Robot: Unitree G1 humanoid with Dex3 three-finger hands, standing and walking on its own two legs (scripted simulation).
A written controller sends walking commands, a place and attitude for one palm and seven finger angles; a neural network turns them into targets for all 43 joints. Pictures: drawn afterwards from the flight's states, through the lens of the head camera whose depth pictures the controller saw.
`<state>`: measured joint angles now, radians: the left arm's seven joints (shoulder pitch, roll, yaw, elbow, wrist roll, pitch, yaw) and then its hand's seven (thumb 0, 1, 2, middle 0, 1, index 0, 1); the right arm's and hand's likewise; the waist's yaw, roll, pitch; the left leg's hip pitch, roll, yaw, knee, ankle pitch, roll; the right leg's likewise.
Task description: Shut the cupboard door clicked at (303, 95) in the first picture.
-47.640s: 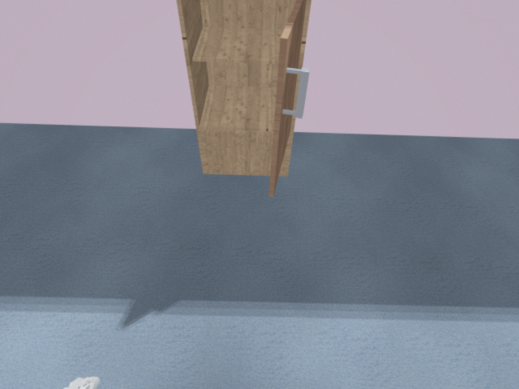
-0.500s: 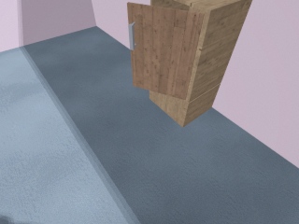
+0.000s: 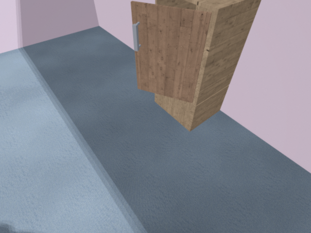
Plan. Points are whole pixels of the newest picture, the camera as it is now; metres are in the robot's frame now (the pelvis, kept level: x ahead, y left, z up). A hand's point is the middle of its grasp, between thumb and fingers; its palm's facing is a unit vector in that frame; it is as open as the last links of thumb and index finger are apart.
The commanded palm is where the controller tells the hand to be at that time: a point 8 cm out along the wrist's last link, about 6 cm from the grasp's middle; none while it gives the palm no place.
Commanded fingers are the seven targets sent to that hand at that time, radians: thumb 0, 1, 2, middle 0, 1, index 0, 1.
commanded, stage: walk to a spot facing it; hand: left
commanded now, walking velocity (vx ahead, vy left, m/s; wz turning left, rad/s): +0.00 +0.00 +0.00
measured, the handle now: (137, 36) +1.12 +0.17 -0.02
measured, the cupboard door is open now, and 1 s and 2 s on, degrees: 30 30 30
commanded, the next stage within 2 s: turn to face it in 1.52 s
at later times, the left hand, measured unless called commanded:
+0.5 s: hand out of the picture +0.00 +0.22 -0.20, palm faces +0.21 -0.95 -0.22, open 7.4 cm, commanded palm none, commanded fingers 0.00 0.90 0.90 -0.20 -0.30 -0.20 -0.30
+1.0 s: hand out of the picture +0.06 +0.19 -0.15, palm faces +0.52 -0.81 -0.26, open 7.4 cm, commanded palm none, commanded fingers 0.00 0.90 0.90 -0.20 -0.30 -0.20 -0.30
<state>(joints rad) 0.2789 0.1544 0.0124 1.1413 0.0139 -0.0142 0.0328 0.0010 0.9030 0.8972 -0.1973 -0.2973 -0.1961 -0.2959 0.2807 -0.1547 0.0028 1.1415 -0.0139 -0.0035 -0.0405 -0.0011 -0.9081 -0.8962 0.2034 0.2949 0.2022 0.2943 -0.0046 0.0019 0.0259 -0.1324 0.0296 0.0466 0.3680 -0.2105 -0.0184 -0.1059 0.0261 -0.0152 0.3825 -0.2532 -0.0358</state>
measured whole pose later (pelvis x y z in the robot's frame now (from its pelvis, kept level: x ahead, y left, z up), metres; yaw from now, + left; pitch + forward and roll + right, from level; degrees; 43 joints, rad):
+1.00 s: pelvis +0.11 +0.00 +0.00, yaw +32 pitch +1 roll +2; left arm 0.28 0.18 0.06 0.94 0.03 -0.05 0.01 0.00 0.90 0.90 -0.20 -0.30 -0.20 -0.30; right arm 0.24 -0.27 -0.08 0.96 -0.03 0.03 0.03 0.00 -0.91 -0.90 0.20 0.29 0.20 0.29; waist -0.03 0.01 0.04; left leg -0.58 0.05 0.02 1.10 -0.29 -0.02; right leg -0.13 -0.08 -0.16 0.40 -0.28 -0.01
